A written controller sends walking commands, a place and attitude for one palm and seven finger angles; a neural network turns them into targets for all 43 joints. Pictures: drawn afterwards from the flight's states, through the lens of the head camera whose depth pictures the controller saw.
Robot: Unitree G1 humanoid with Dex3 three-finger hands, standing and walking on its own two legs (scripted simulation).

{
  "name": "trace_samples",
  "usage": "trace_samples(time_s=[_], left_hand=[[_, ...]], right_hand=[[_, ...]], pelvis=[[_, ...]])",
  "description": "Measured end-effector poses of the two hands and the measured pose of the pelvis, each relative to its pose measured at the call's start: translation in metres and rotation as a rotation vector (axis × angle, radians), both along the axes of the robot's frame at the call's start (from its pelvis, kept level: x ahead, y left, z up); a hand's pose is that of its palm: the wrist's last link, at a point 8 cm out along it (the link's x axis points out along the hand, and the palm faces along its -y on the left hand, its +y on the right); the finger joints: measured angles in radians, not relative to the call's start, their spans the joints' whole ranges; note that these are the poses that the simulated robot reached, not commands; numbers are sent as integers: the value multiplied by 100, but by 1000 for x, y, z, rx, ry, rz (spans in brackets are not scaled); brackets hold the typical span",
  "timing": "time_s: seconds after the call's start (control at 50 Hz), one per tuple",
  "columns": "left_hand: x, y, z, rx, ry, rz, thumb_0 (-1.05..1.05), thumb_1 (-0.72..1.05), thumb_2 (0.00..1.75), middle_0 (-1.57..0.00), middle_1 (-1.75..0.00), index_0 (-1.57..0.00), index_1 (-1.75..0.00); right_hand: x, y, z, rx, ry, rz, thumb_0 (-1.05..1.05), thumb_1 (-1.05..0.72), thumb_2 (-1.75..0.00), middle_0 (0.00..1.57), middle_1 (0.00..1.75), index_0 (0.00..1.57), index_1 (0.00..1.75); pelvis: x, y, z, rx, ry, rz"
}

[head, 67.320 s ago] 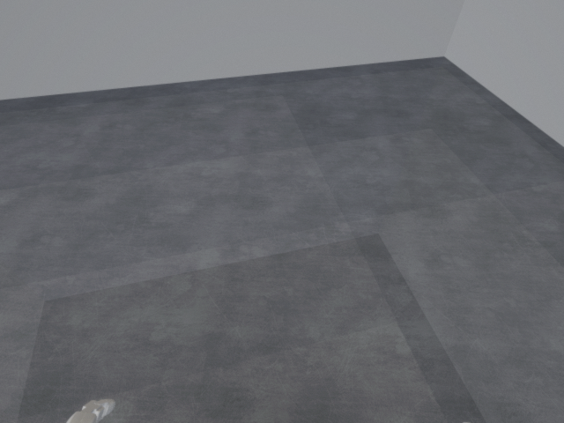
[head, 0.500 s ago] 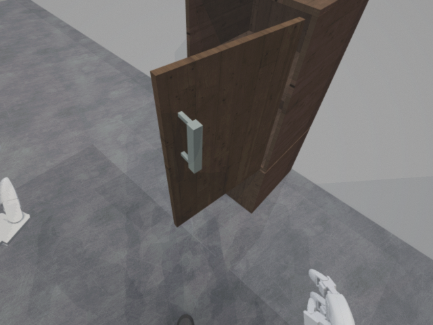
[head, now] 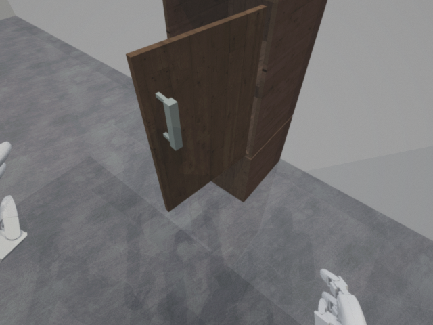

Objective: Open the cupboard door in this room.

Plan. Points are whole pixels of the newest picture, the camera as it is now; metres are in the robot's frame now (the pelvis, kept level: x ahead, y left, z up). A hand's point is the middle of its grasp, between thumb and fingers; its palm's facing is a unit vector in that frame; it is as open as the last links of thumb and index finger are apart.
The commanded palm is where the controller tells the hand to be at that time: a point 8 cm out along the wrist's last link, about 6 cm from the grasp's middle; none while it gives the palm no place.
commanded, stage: stop stepping back and stand still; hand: left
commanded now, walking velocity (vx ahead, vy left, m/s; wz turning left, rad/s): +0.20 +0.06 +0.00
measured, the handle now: (168, 121) +0.55 +0.14 +0.05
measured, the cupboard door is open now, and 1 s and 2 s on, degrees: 82 82 82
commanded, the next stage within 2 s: let the arm hang, fingers relaxed in 0.94 s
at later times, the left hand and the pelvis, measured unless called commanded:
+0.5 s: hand out of the picture +0.17 +0.29 +0.17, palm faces +0.41 -0.74 -0.53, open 7.4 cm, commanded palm +0.11 +0.32 +0.18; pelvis -0.03 +0.02 +0.00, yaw +1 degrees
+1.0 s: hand out of the picture +0.15 +0.30 +0.16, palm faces +0.41 -0.77 -0.48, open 7.4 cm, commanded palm +0.09 +0.34 +0.18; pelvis -0.05 +0.04 +0.00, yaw +0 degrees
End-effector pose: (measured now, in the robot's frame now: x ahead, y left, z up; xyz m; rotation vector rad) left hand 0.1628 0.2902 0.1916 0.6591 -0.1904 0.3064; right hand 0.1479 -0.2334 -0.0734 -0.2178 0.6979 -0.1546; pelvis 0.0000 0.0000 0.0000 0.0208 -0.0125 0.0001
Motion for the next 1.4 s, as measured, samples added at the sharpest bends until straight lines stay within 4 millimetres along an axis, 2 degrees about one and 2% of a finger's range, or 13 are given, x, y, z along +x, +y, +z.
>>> trace_samples(time_s=[0.1,0.22,0.34,0.48,0.74,0.9,1.04,1.08,1.16,1.22,1.26,1.34,1.4], left_hand=[[-26,-1,1,-35,-38,63,2,88,90,-21,-30,-21,-30],[-24,5,-15,-131,-41,125,2,89,90,-21,-30,-21,-30],[-23,8,-13,-97,-58,47,2,88,90,-21,-30,-21,-30],[-34,27,4,-4,-93,24,2,88,90,-21,-30,-21,-30],[-53,52,-21,-120,-50,81,2,89,90,-21,-30,-21,-30],[-54,49,-6,-86,-100,49,2,89,90,-21,-30,-21,-30],[-52,50,-12,-85,-51,46,2,89,90,-21,-30,-21,-30],[-44,54,-39,-99,56,37,1,89,90,-20,-30,-21,-30],[-42,56,-155,-257,548,142,1,90,90,-20,-30,-20,-30],[-74,33,-235,-362,891,195,1,90,90,-20,-30,-20,-29],[-102,11,-275,-432,1066,202,1,90,90,-20,-30,-20,-29],[-158,-33,-325,-573,1309,208,2,90,90,-20,-30,-20,-29],[-183,-34,-333,-623,1353,288,0,96,90,-21,-30,-21,-30]], right_hand=[[-26,-6,-13,12,102,2,1,-90,-90,20,30,20,30],[-43,-16,-9,-27,127,-12,1,-91,-90,20,30,20,30],[-40,-15,-5,-80,80,-24,1,-91,-90,20,30,20,30],[-26,11,0,-18,-2,-18,1,-91,-90,20,30,20,30],[-42,57,-1,13,25,52,1,-91,-90,20,30,20,30],[-49,56,-1,13,26,50,1,-90,-90,20,30,20,30],[-55,44,0,-4,29,12,1,-90,-90,20,30,20,30],[-57,38,-10,8,58,43,1,-90,-90,20,30,20,30],[-67,22,-41,19,193,51,1,-90,-90,20,30,20,30],[-85,11,-54,21,275,21,1,-91,-90,20,30,20,30],[-103,5,-57,12,342,2,1,-91,-90,20,30,20,30],[-146,-4,-56,-23,504,-25,1,-91,-90,20,30,20,30],[-176,-7,-55,-38,620,-32,1,-91,-90,20,29,20,30]], pelvis=[[-10,-7,5,10,19,-10],[-16,-6,11,26,43,20],[-23,9,2,-12,34,33],[-28,21,-2,-13,3,10],[-46,42,2,-8,-13,4],[-51,43,3,-16,-16,4],[-55,44,5,-18,-3,-1],[-57,46,2,-19,15,26],[-62,47,-5,-3,30,40],[-63,42,-8,5,21,32],[-64,38,-8,7,13,34],[-66,31,-6,1,0,42],[-66,26,-3,-8,-1,51]])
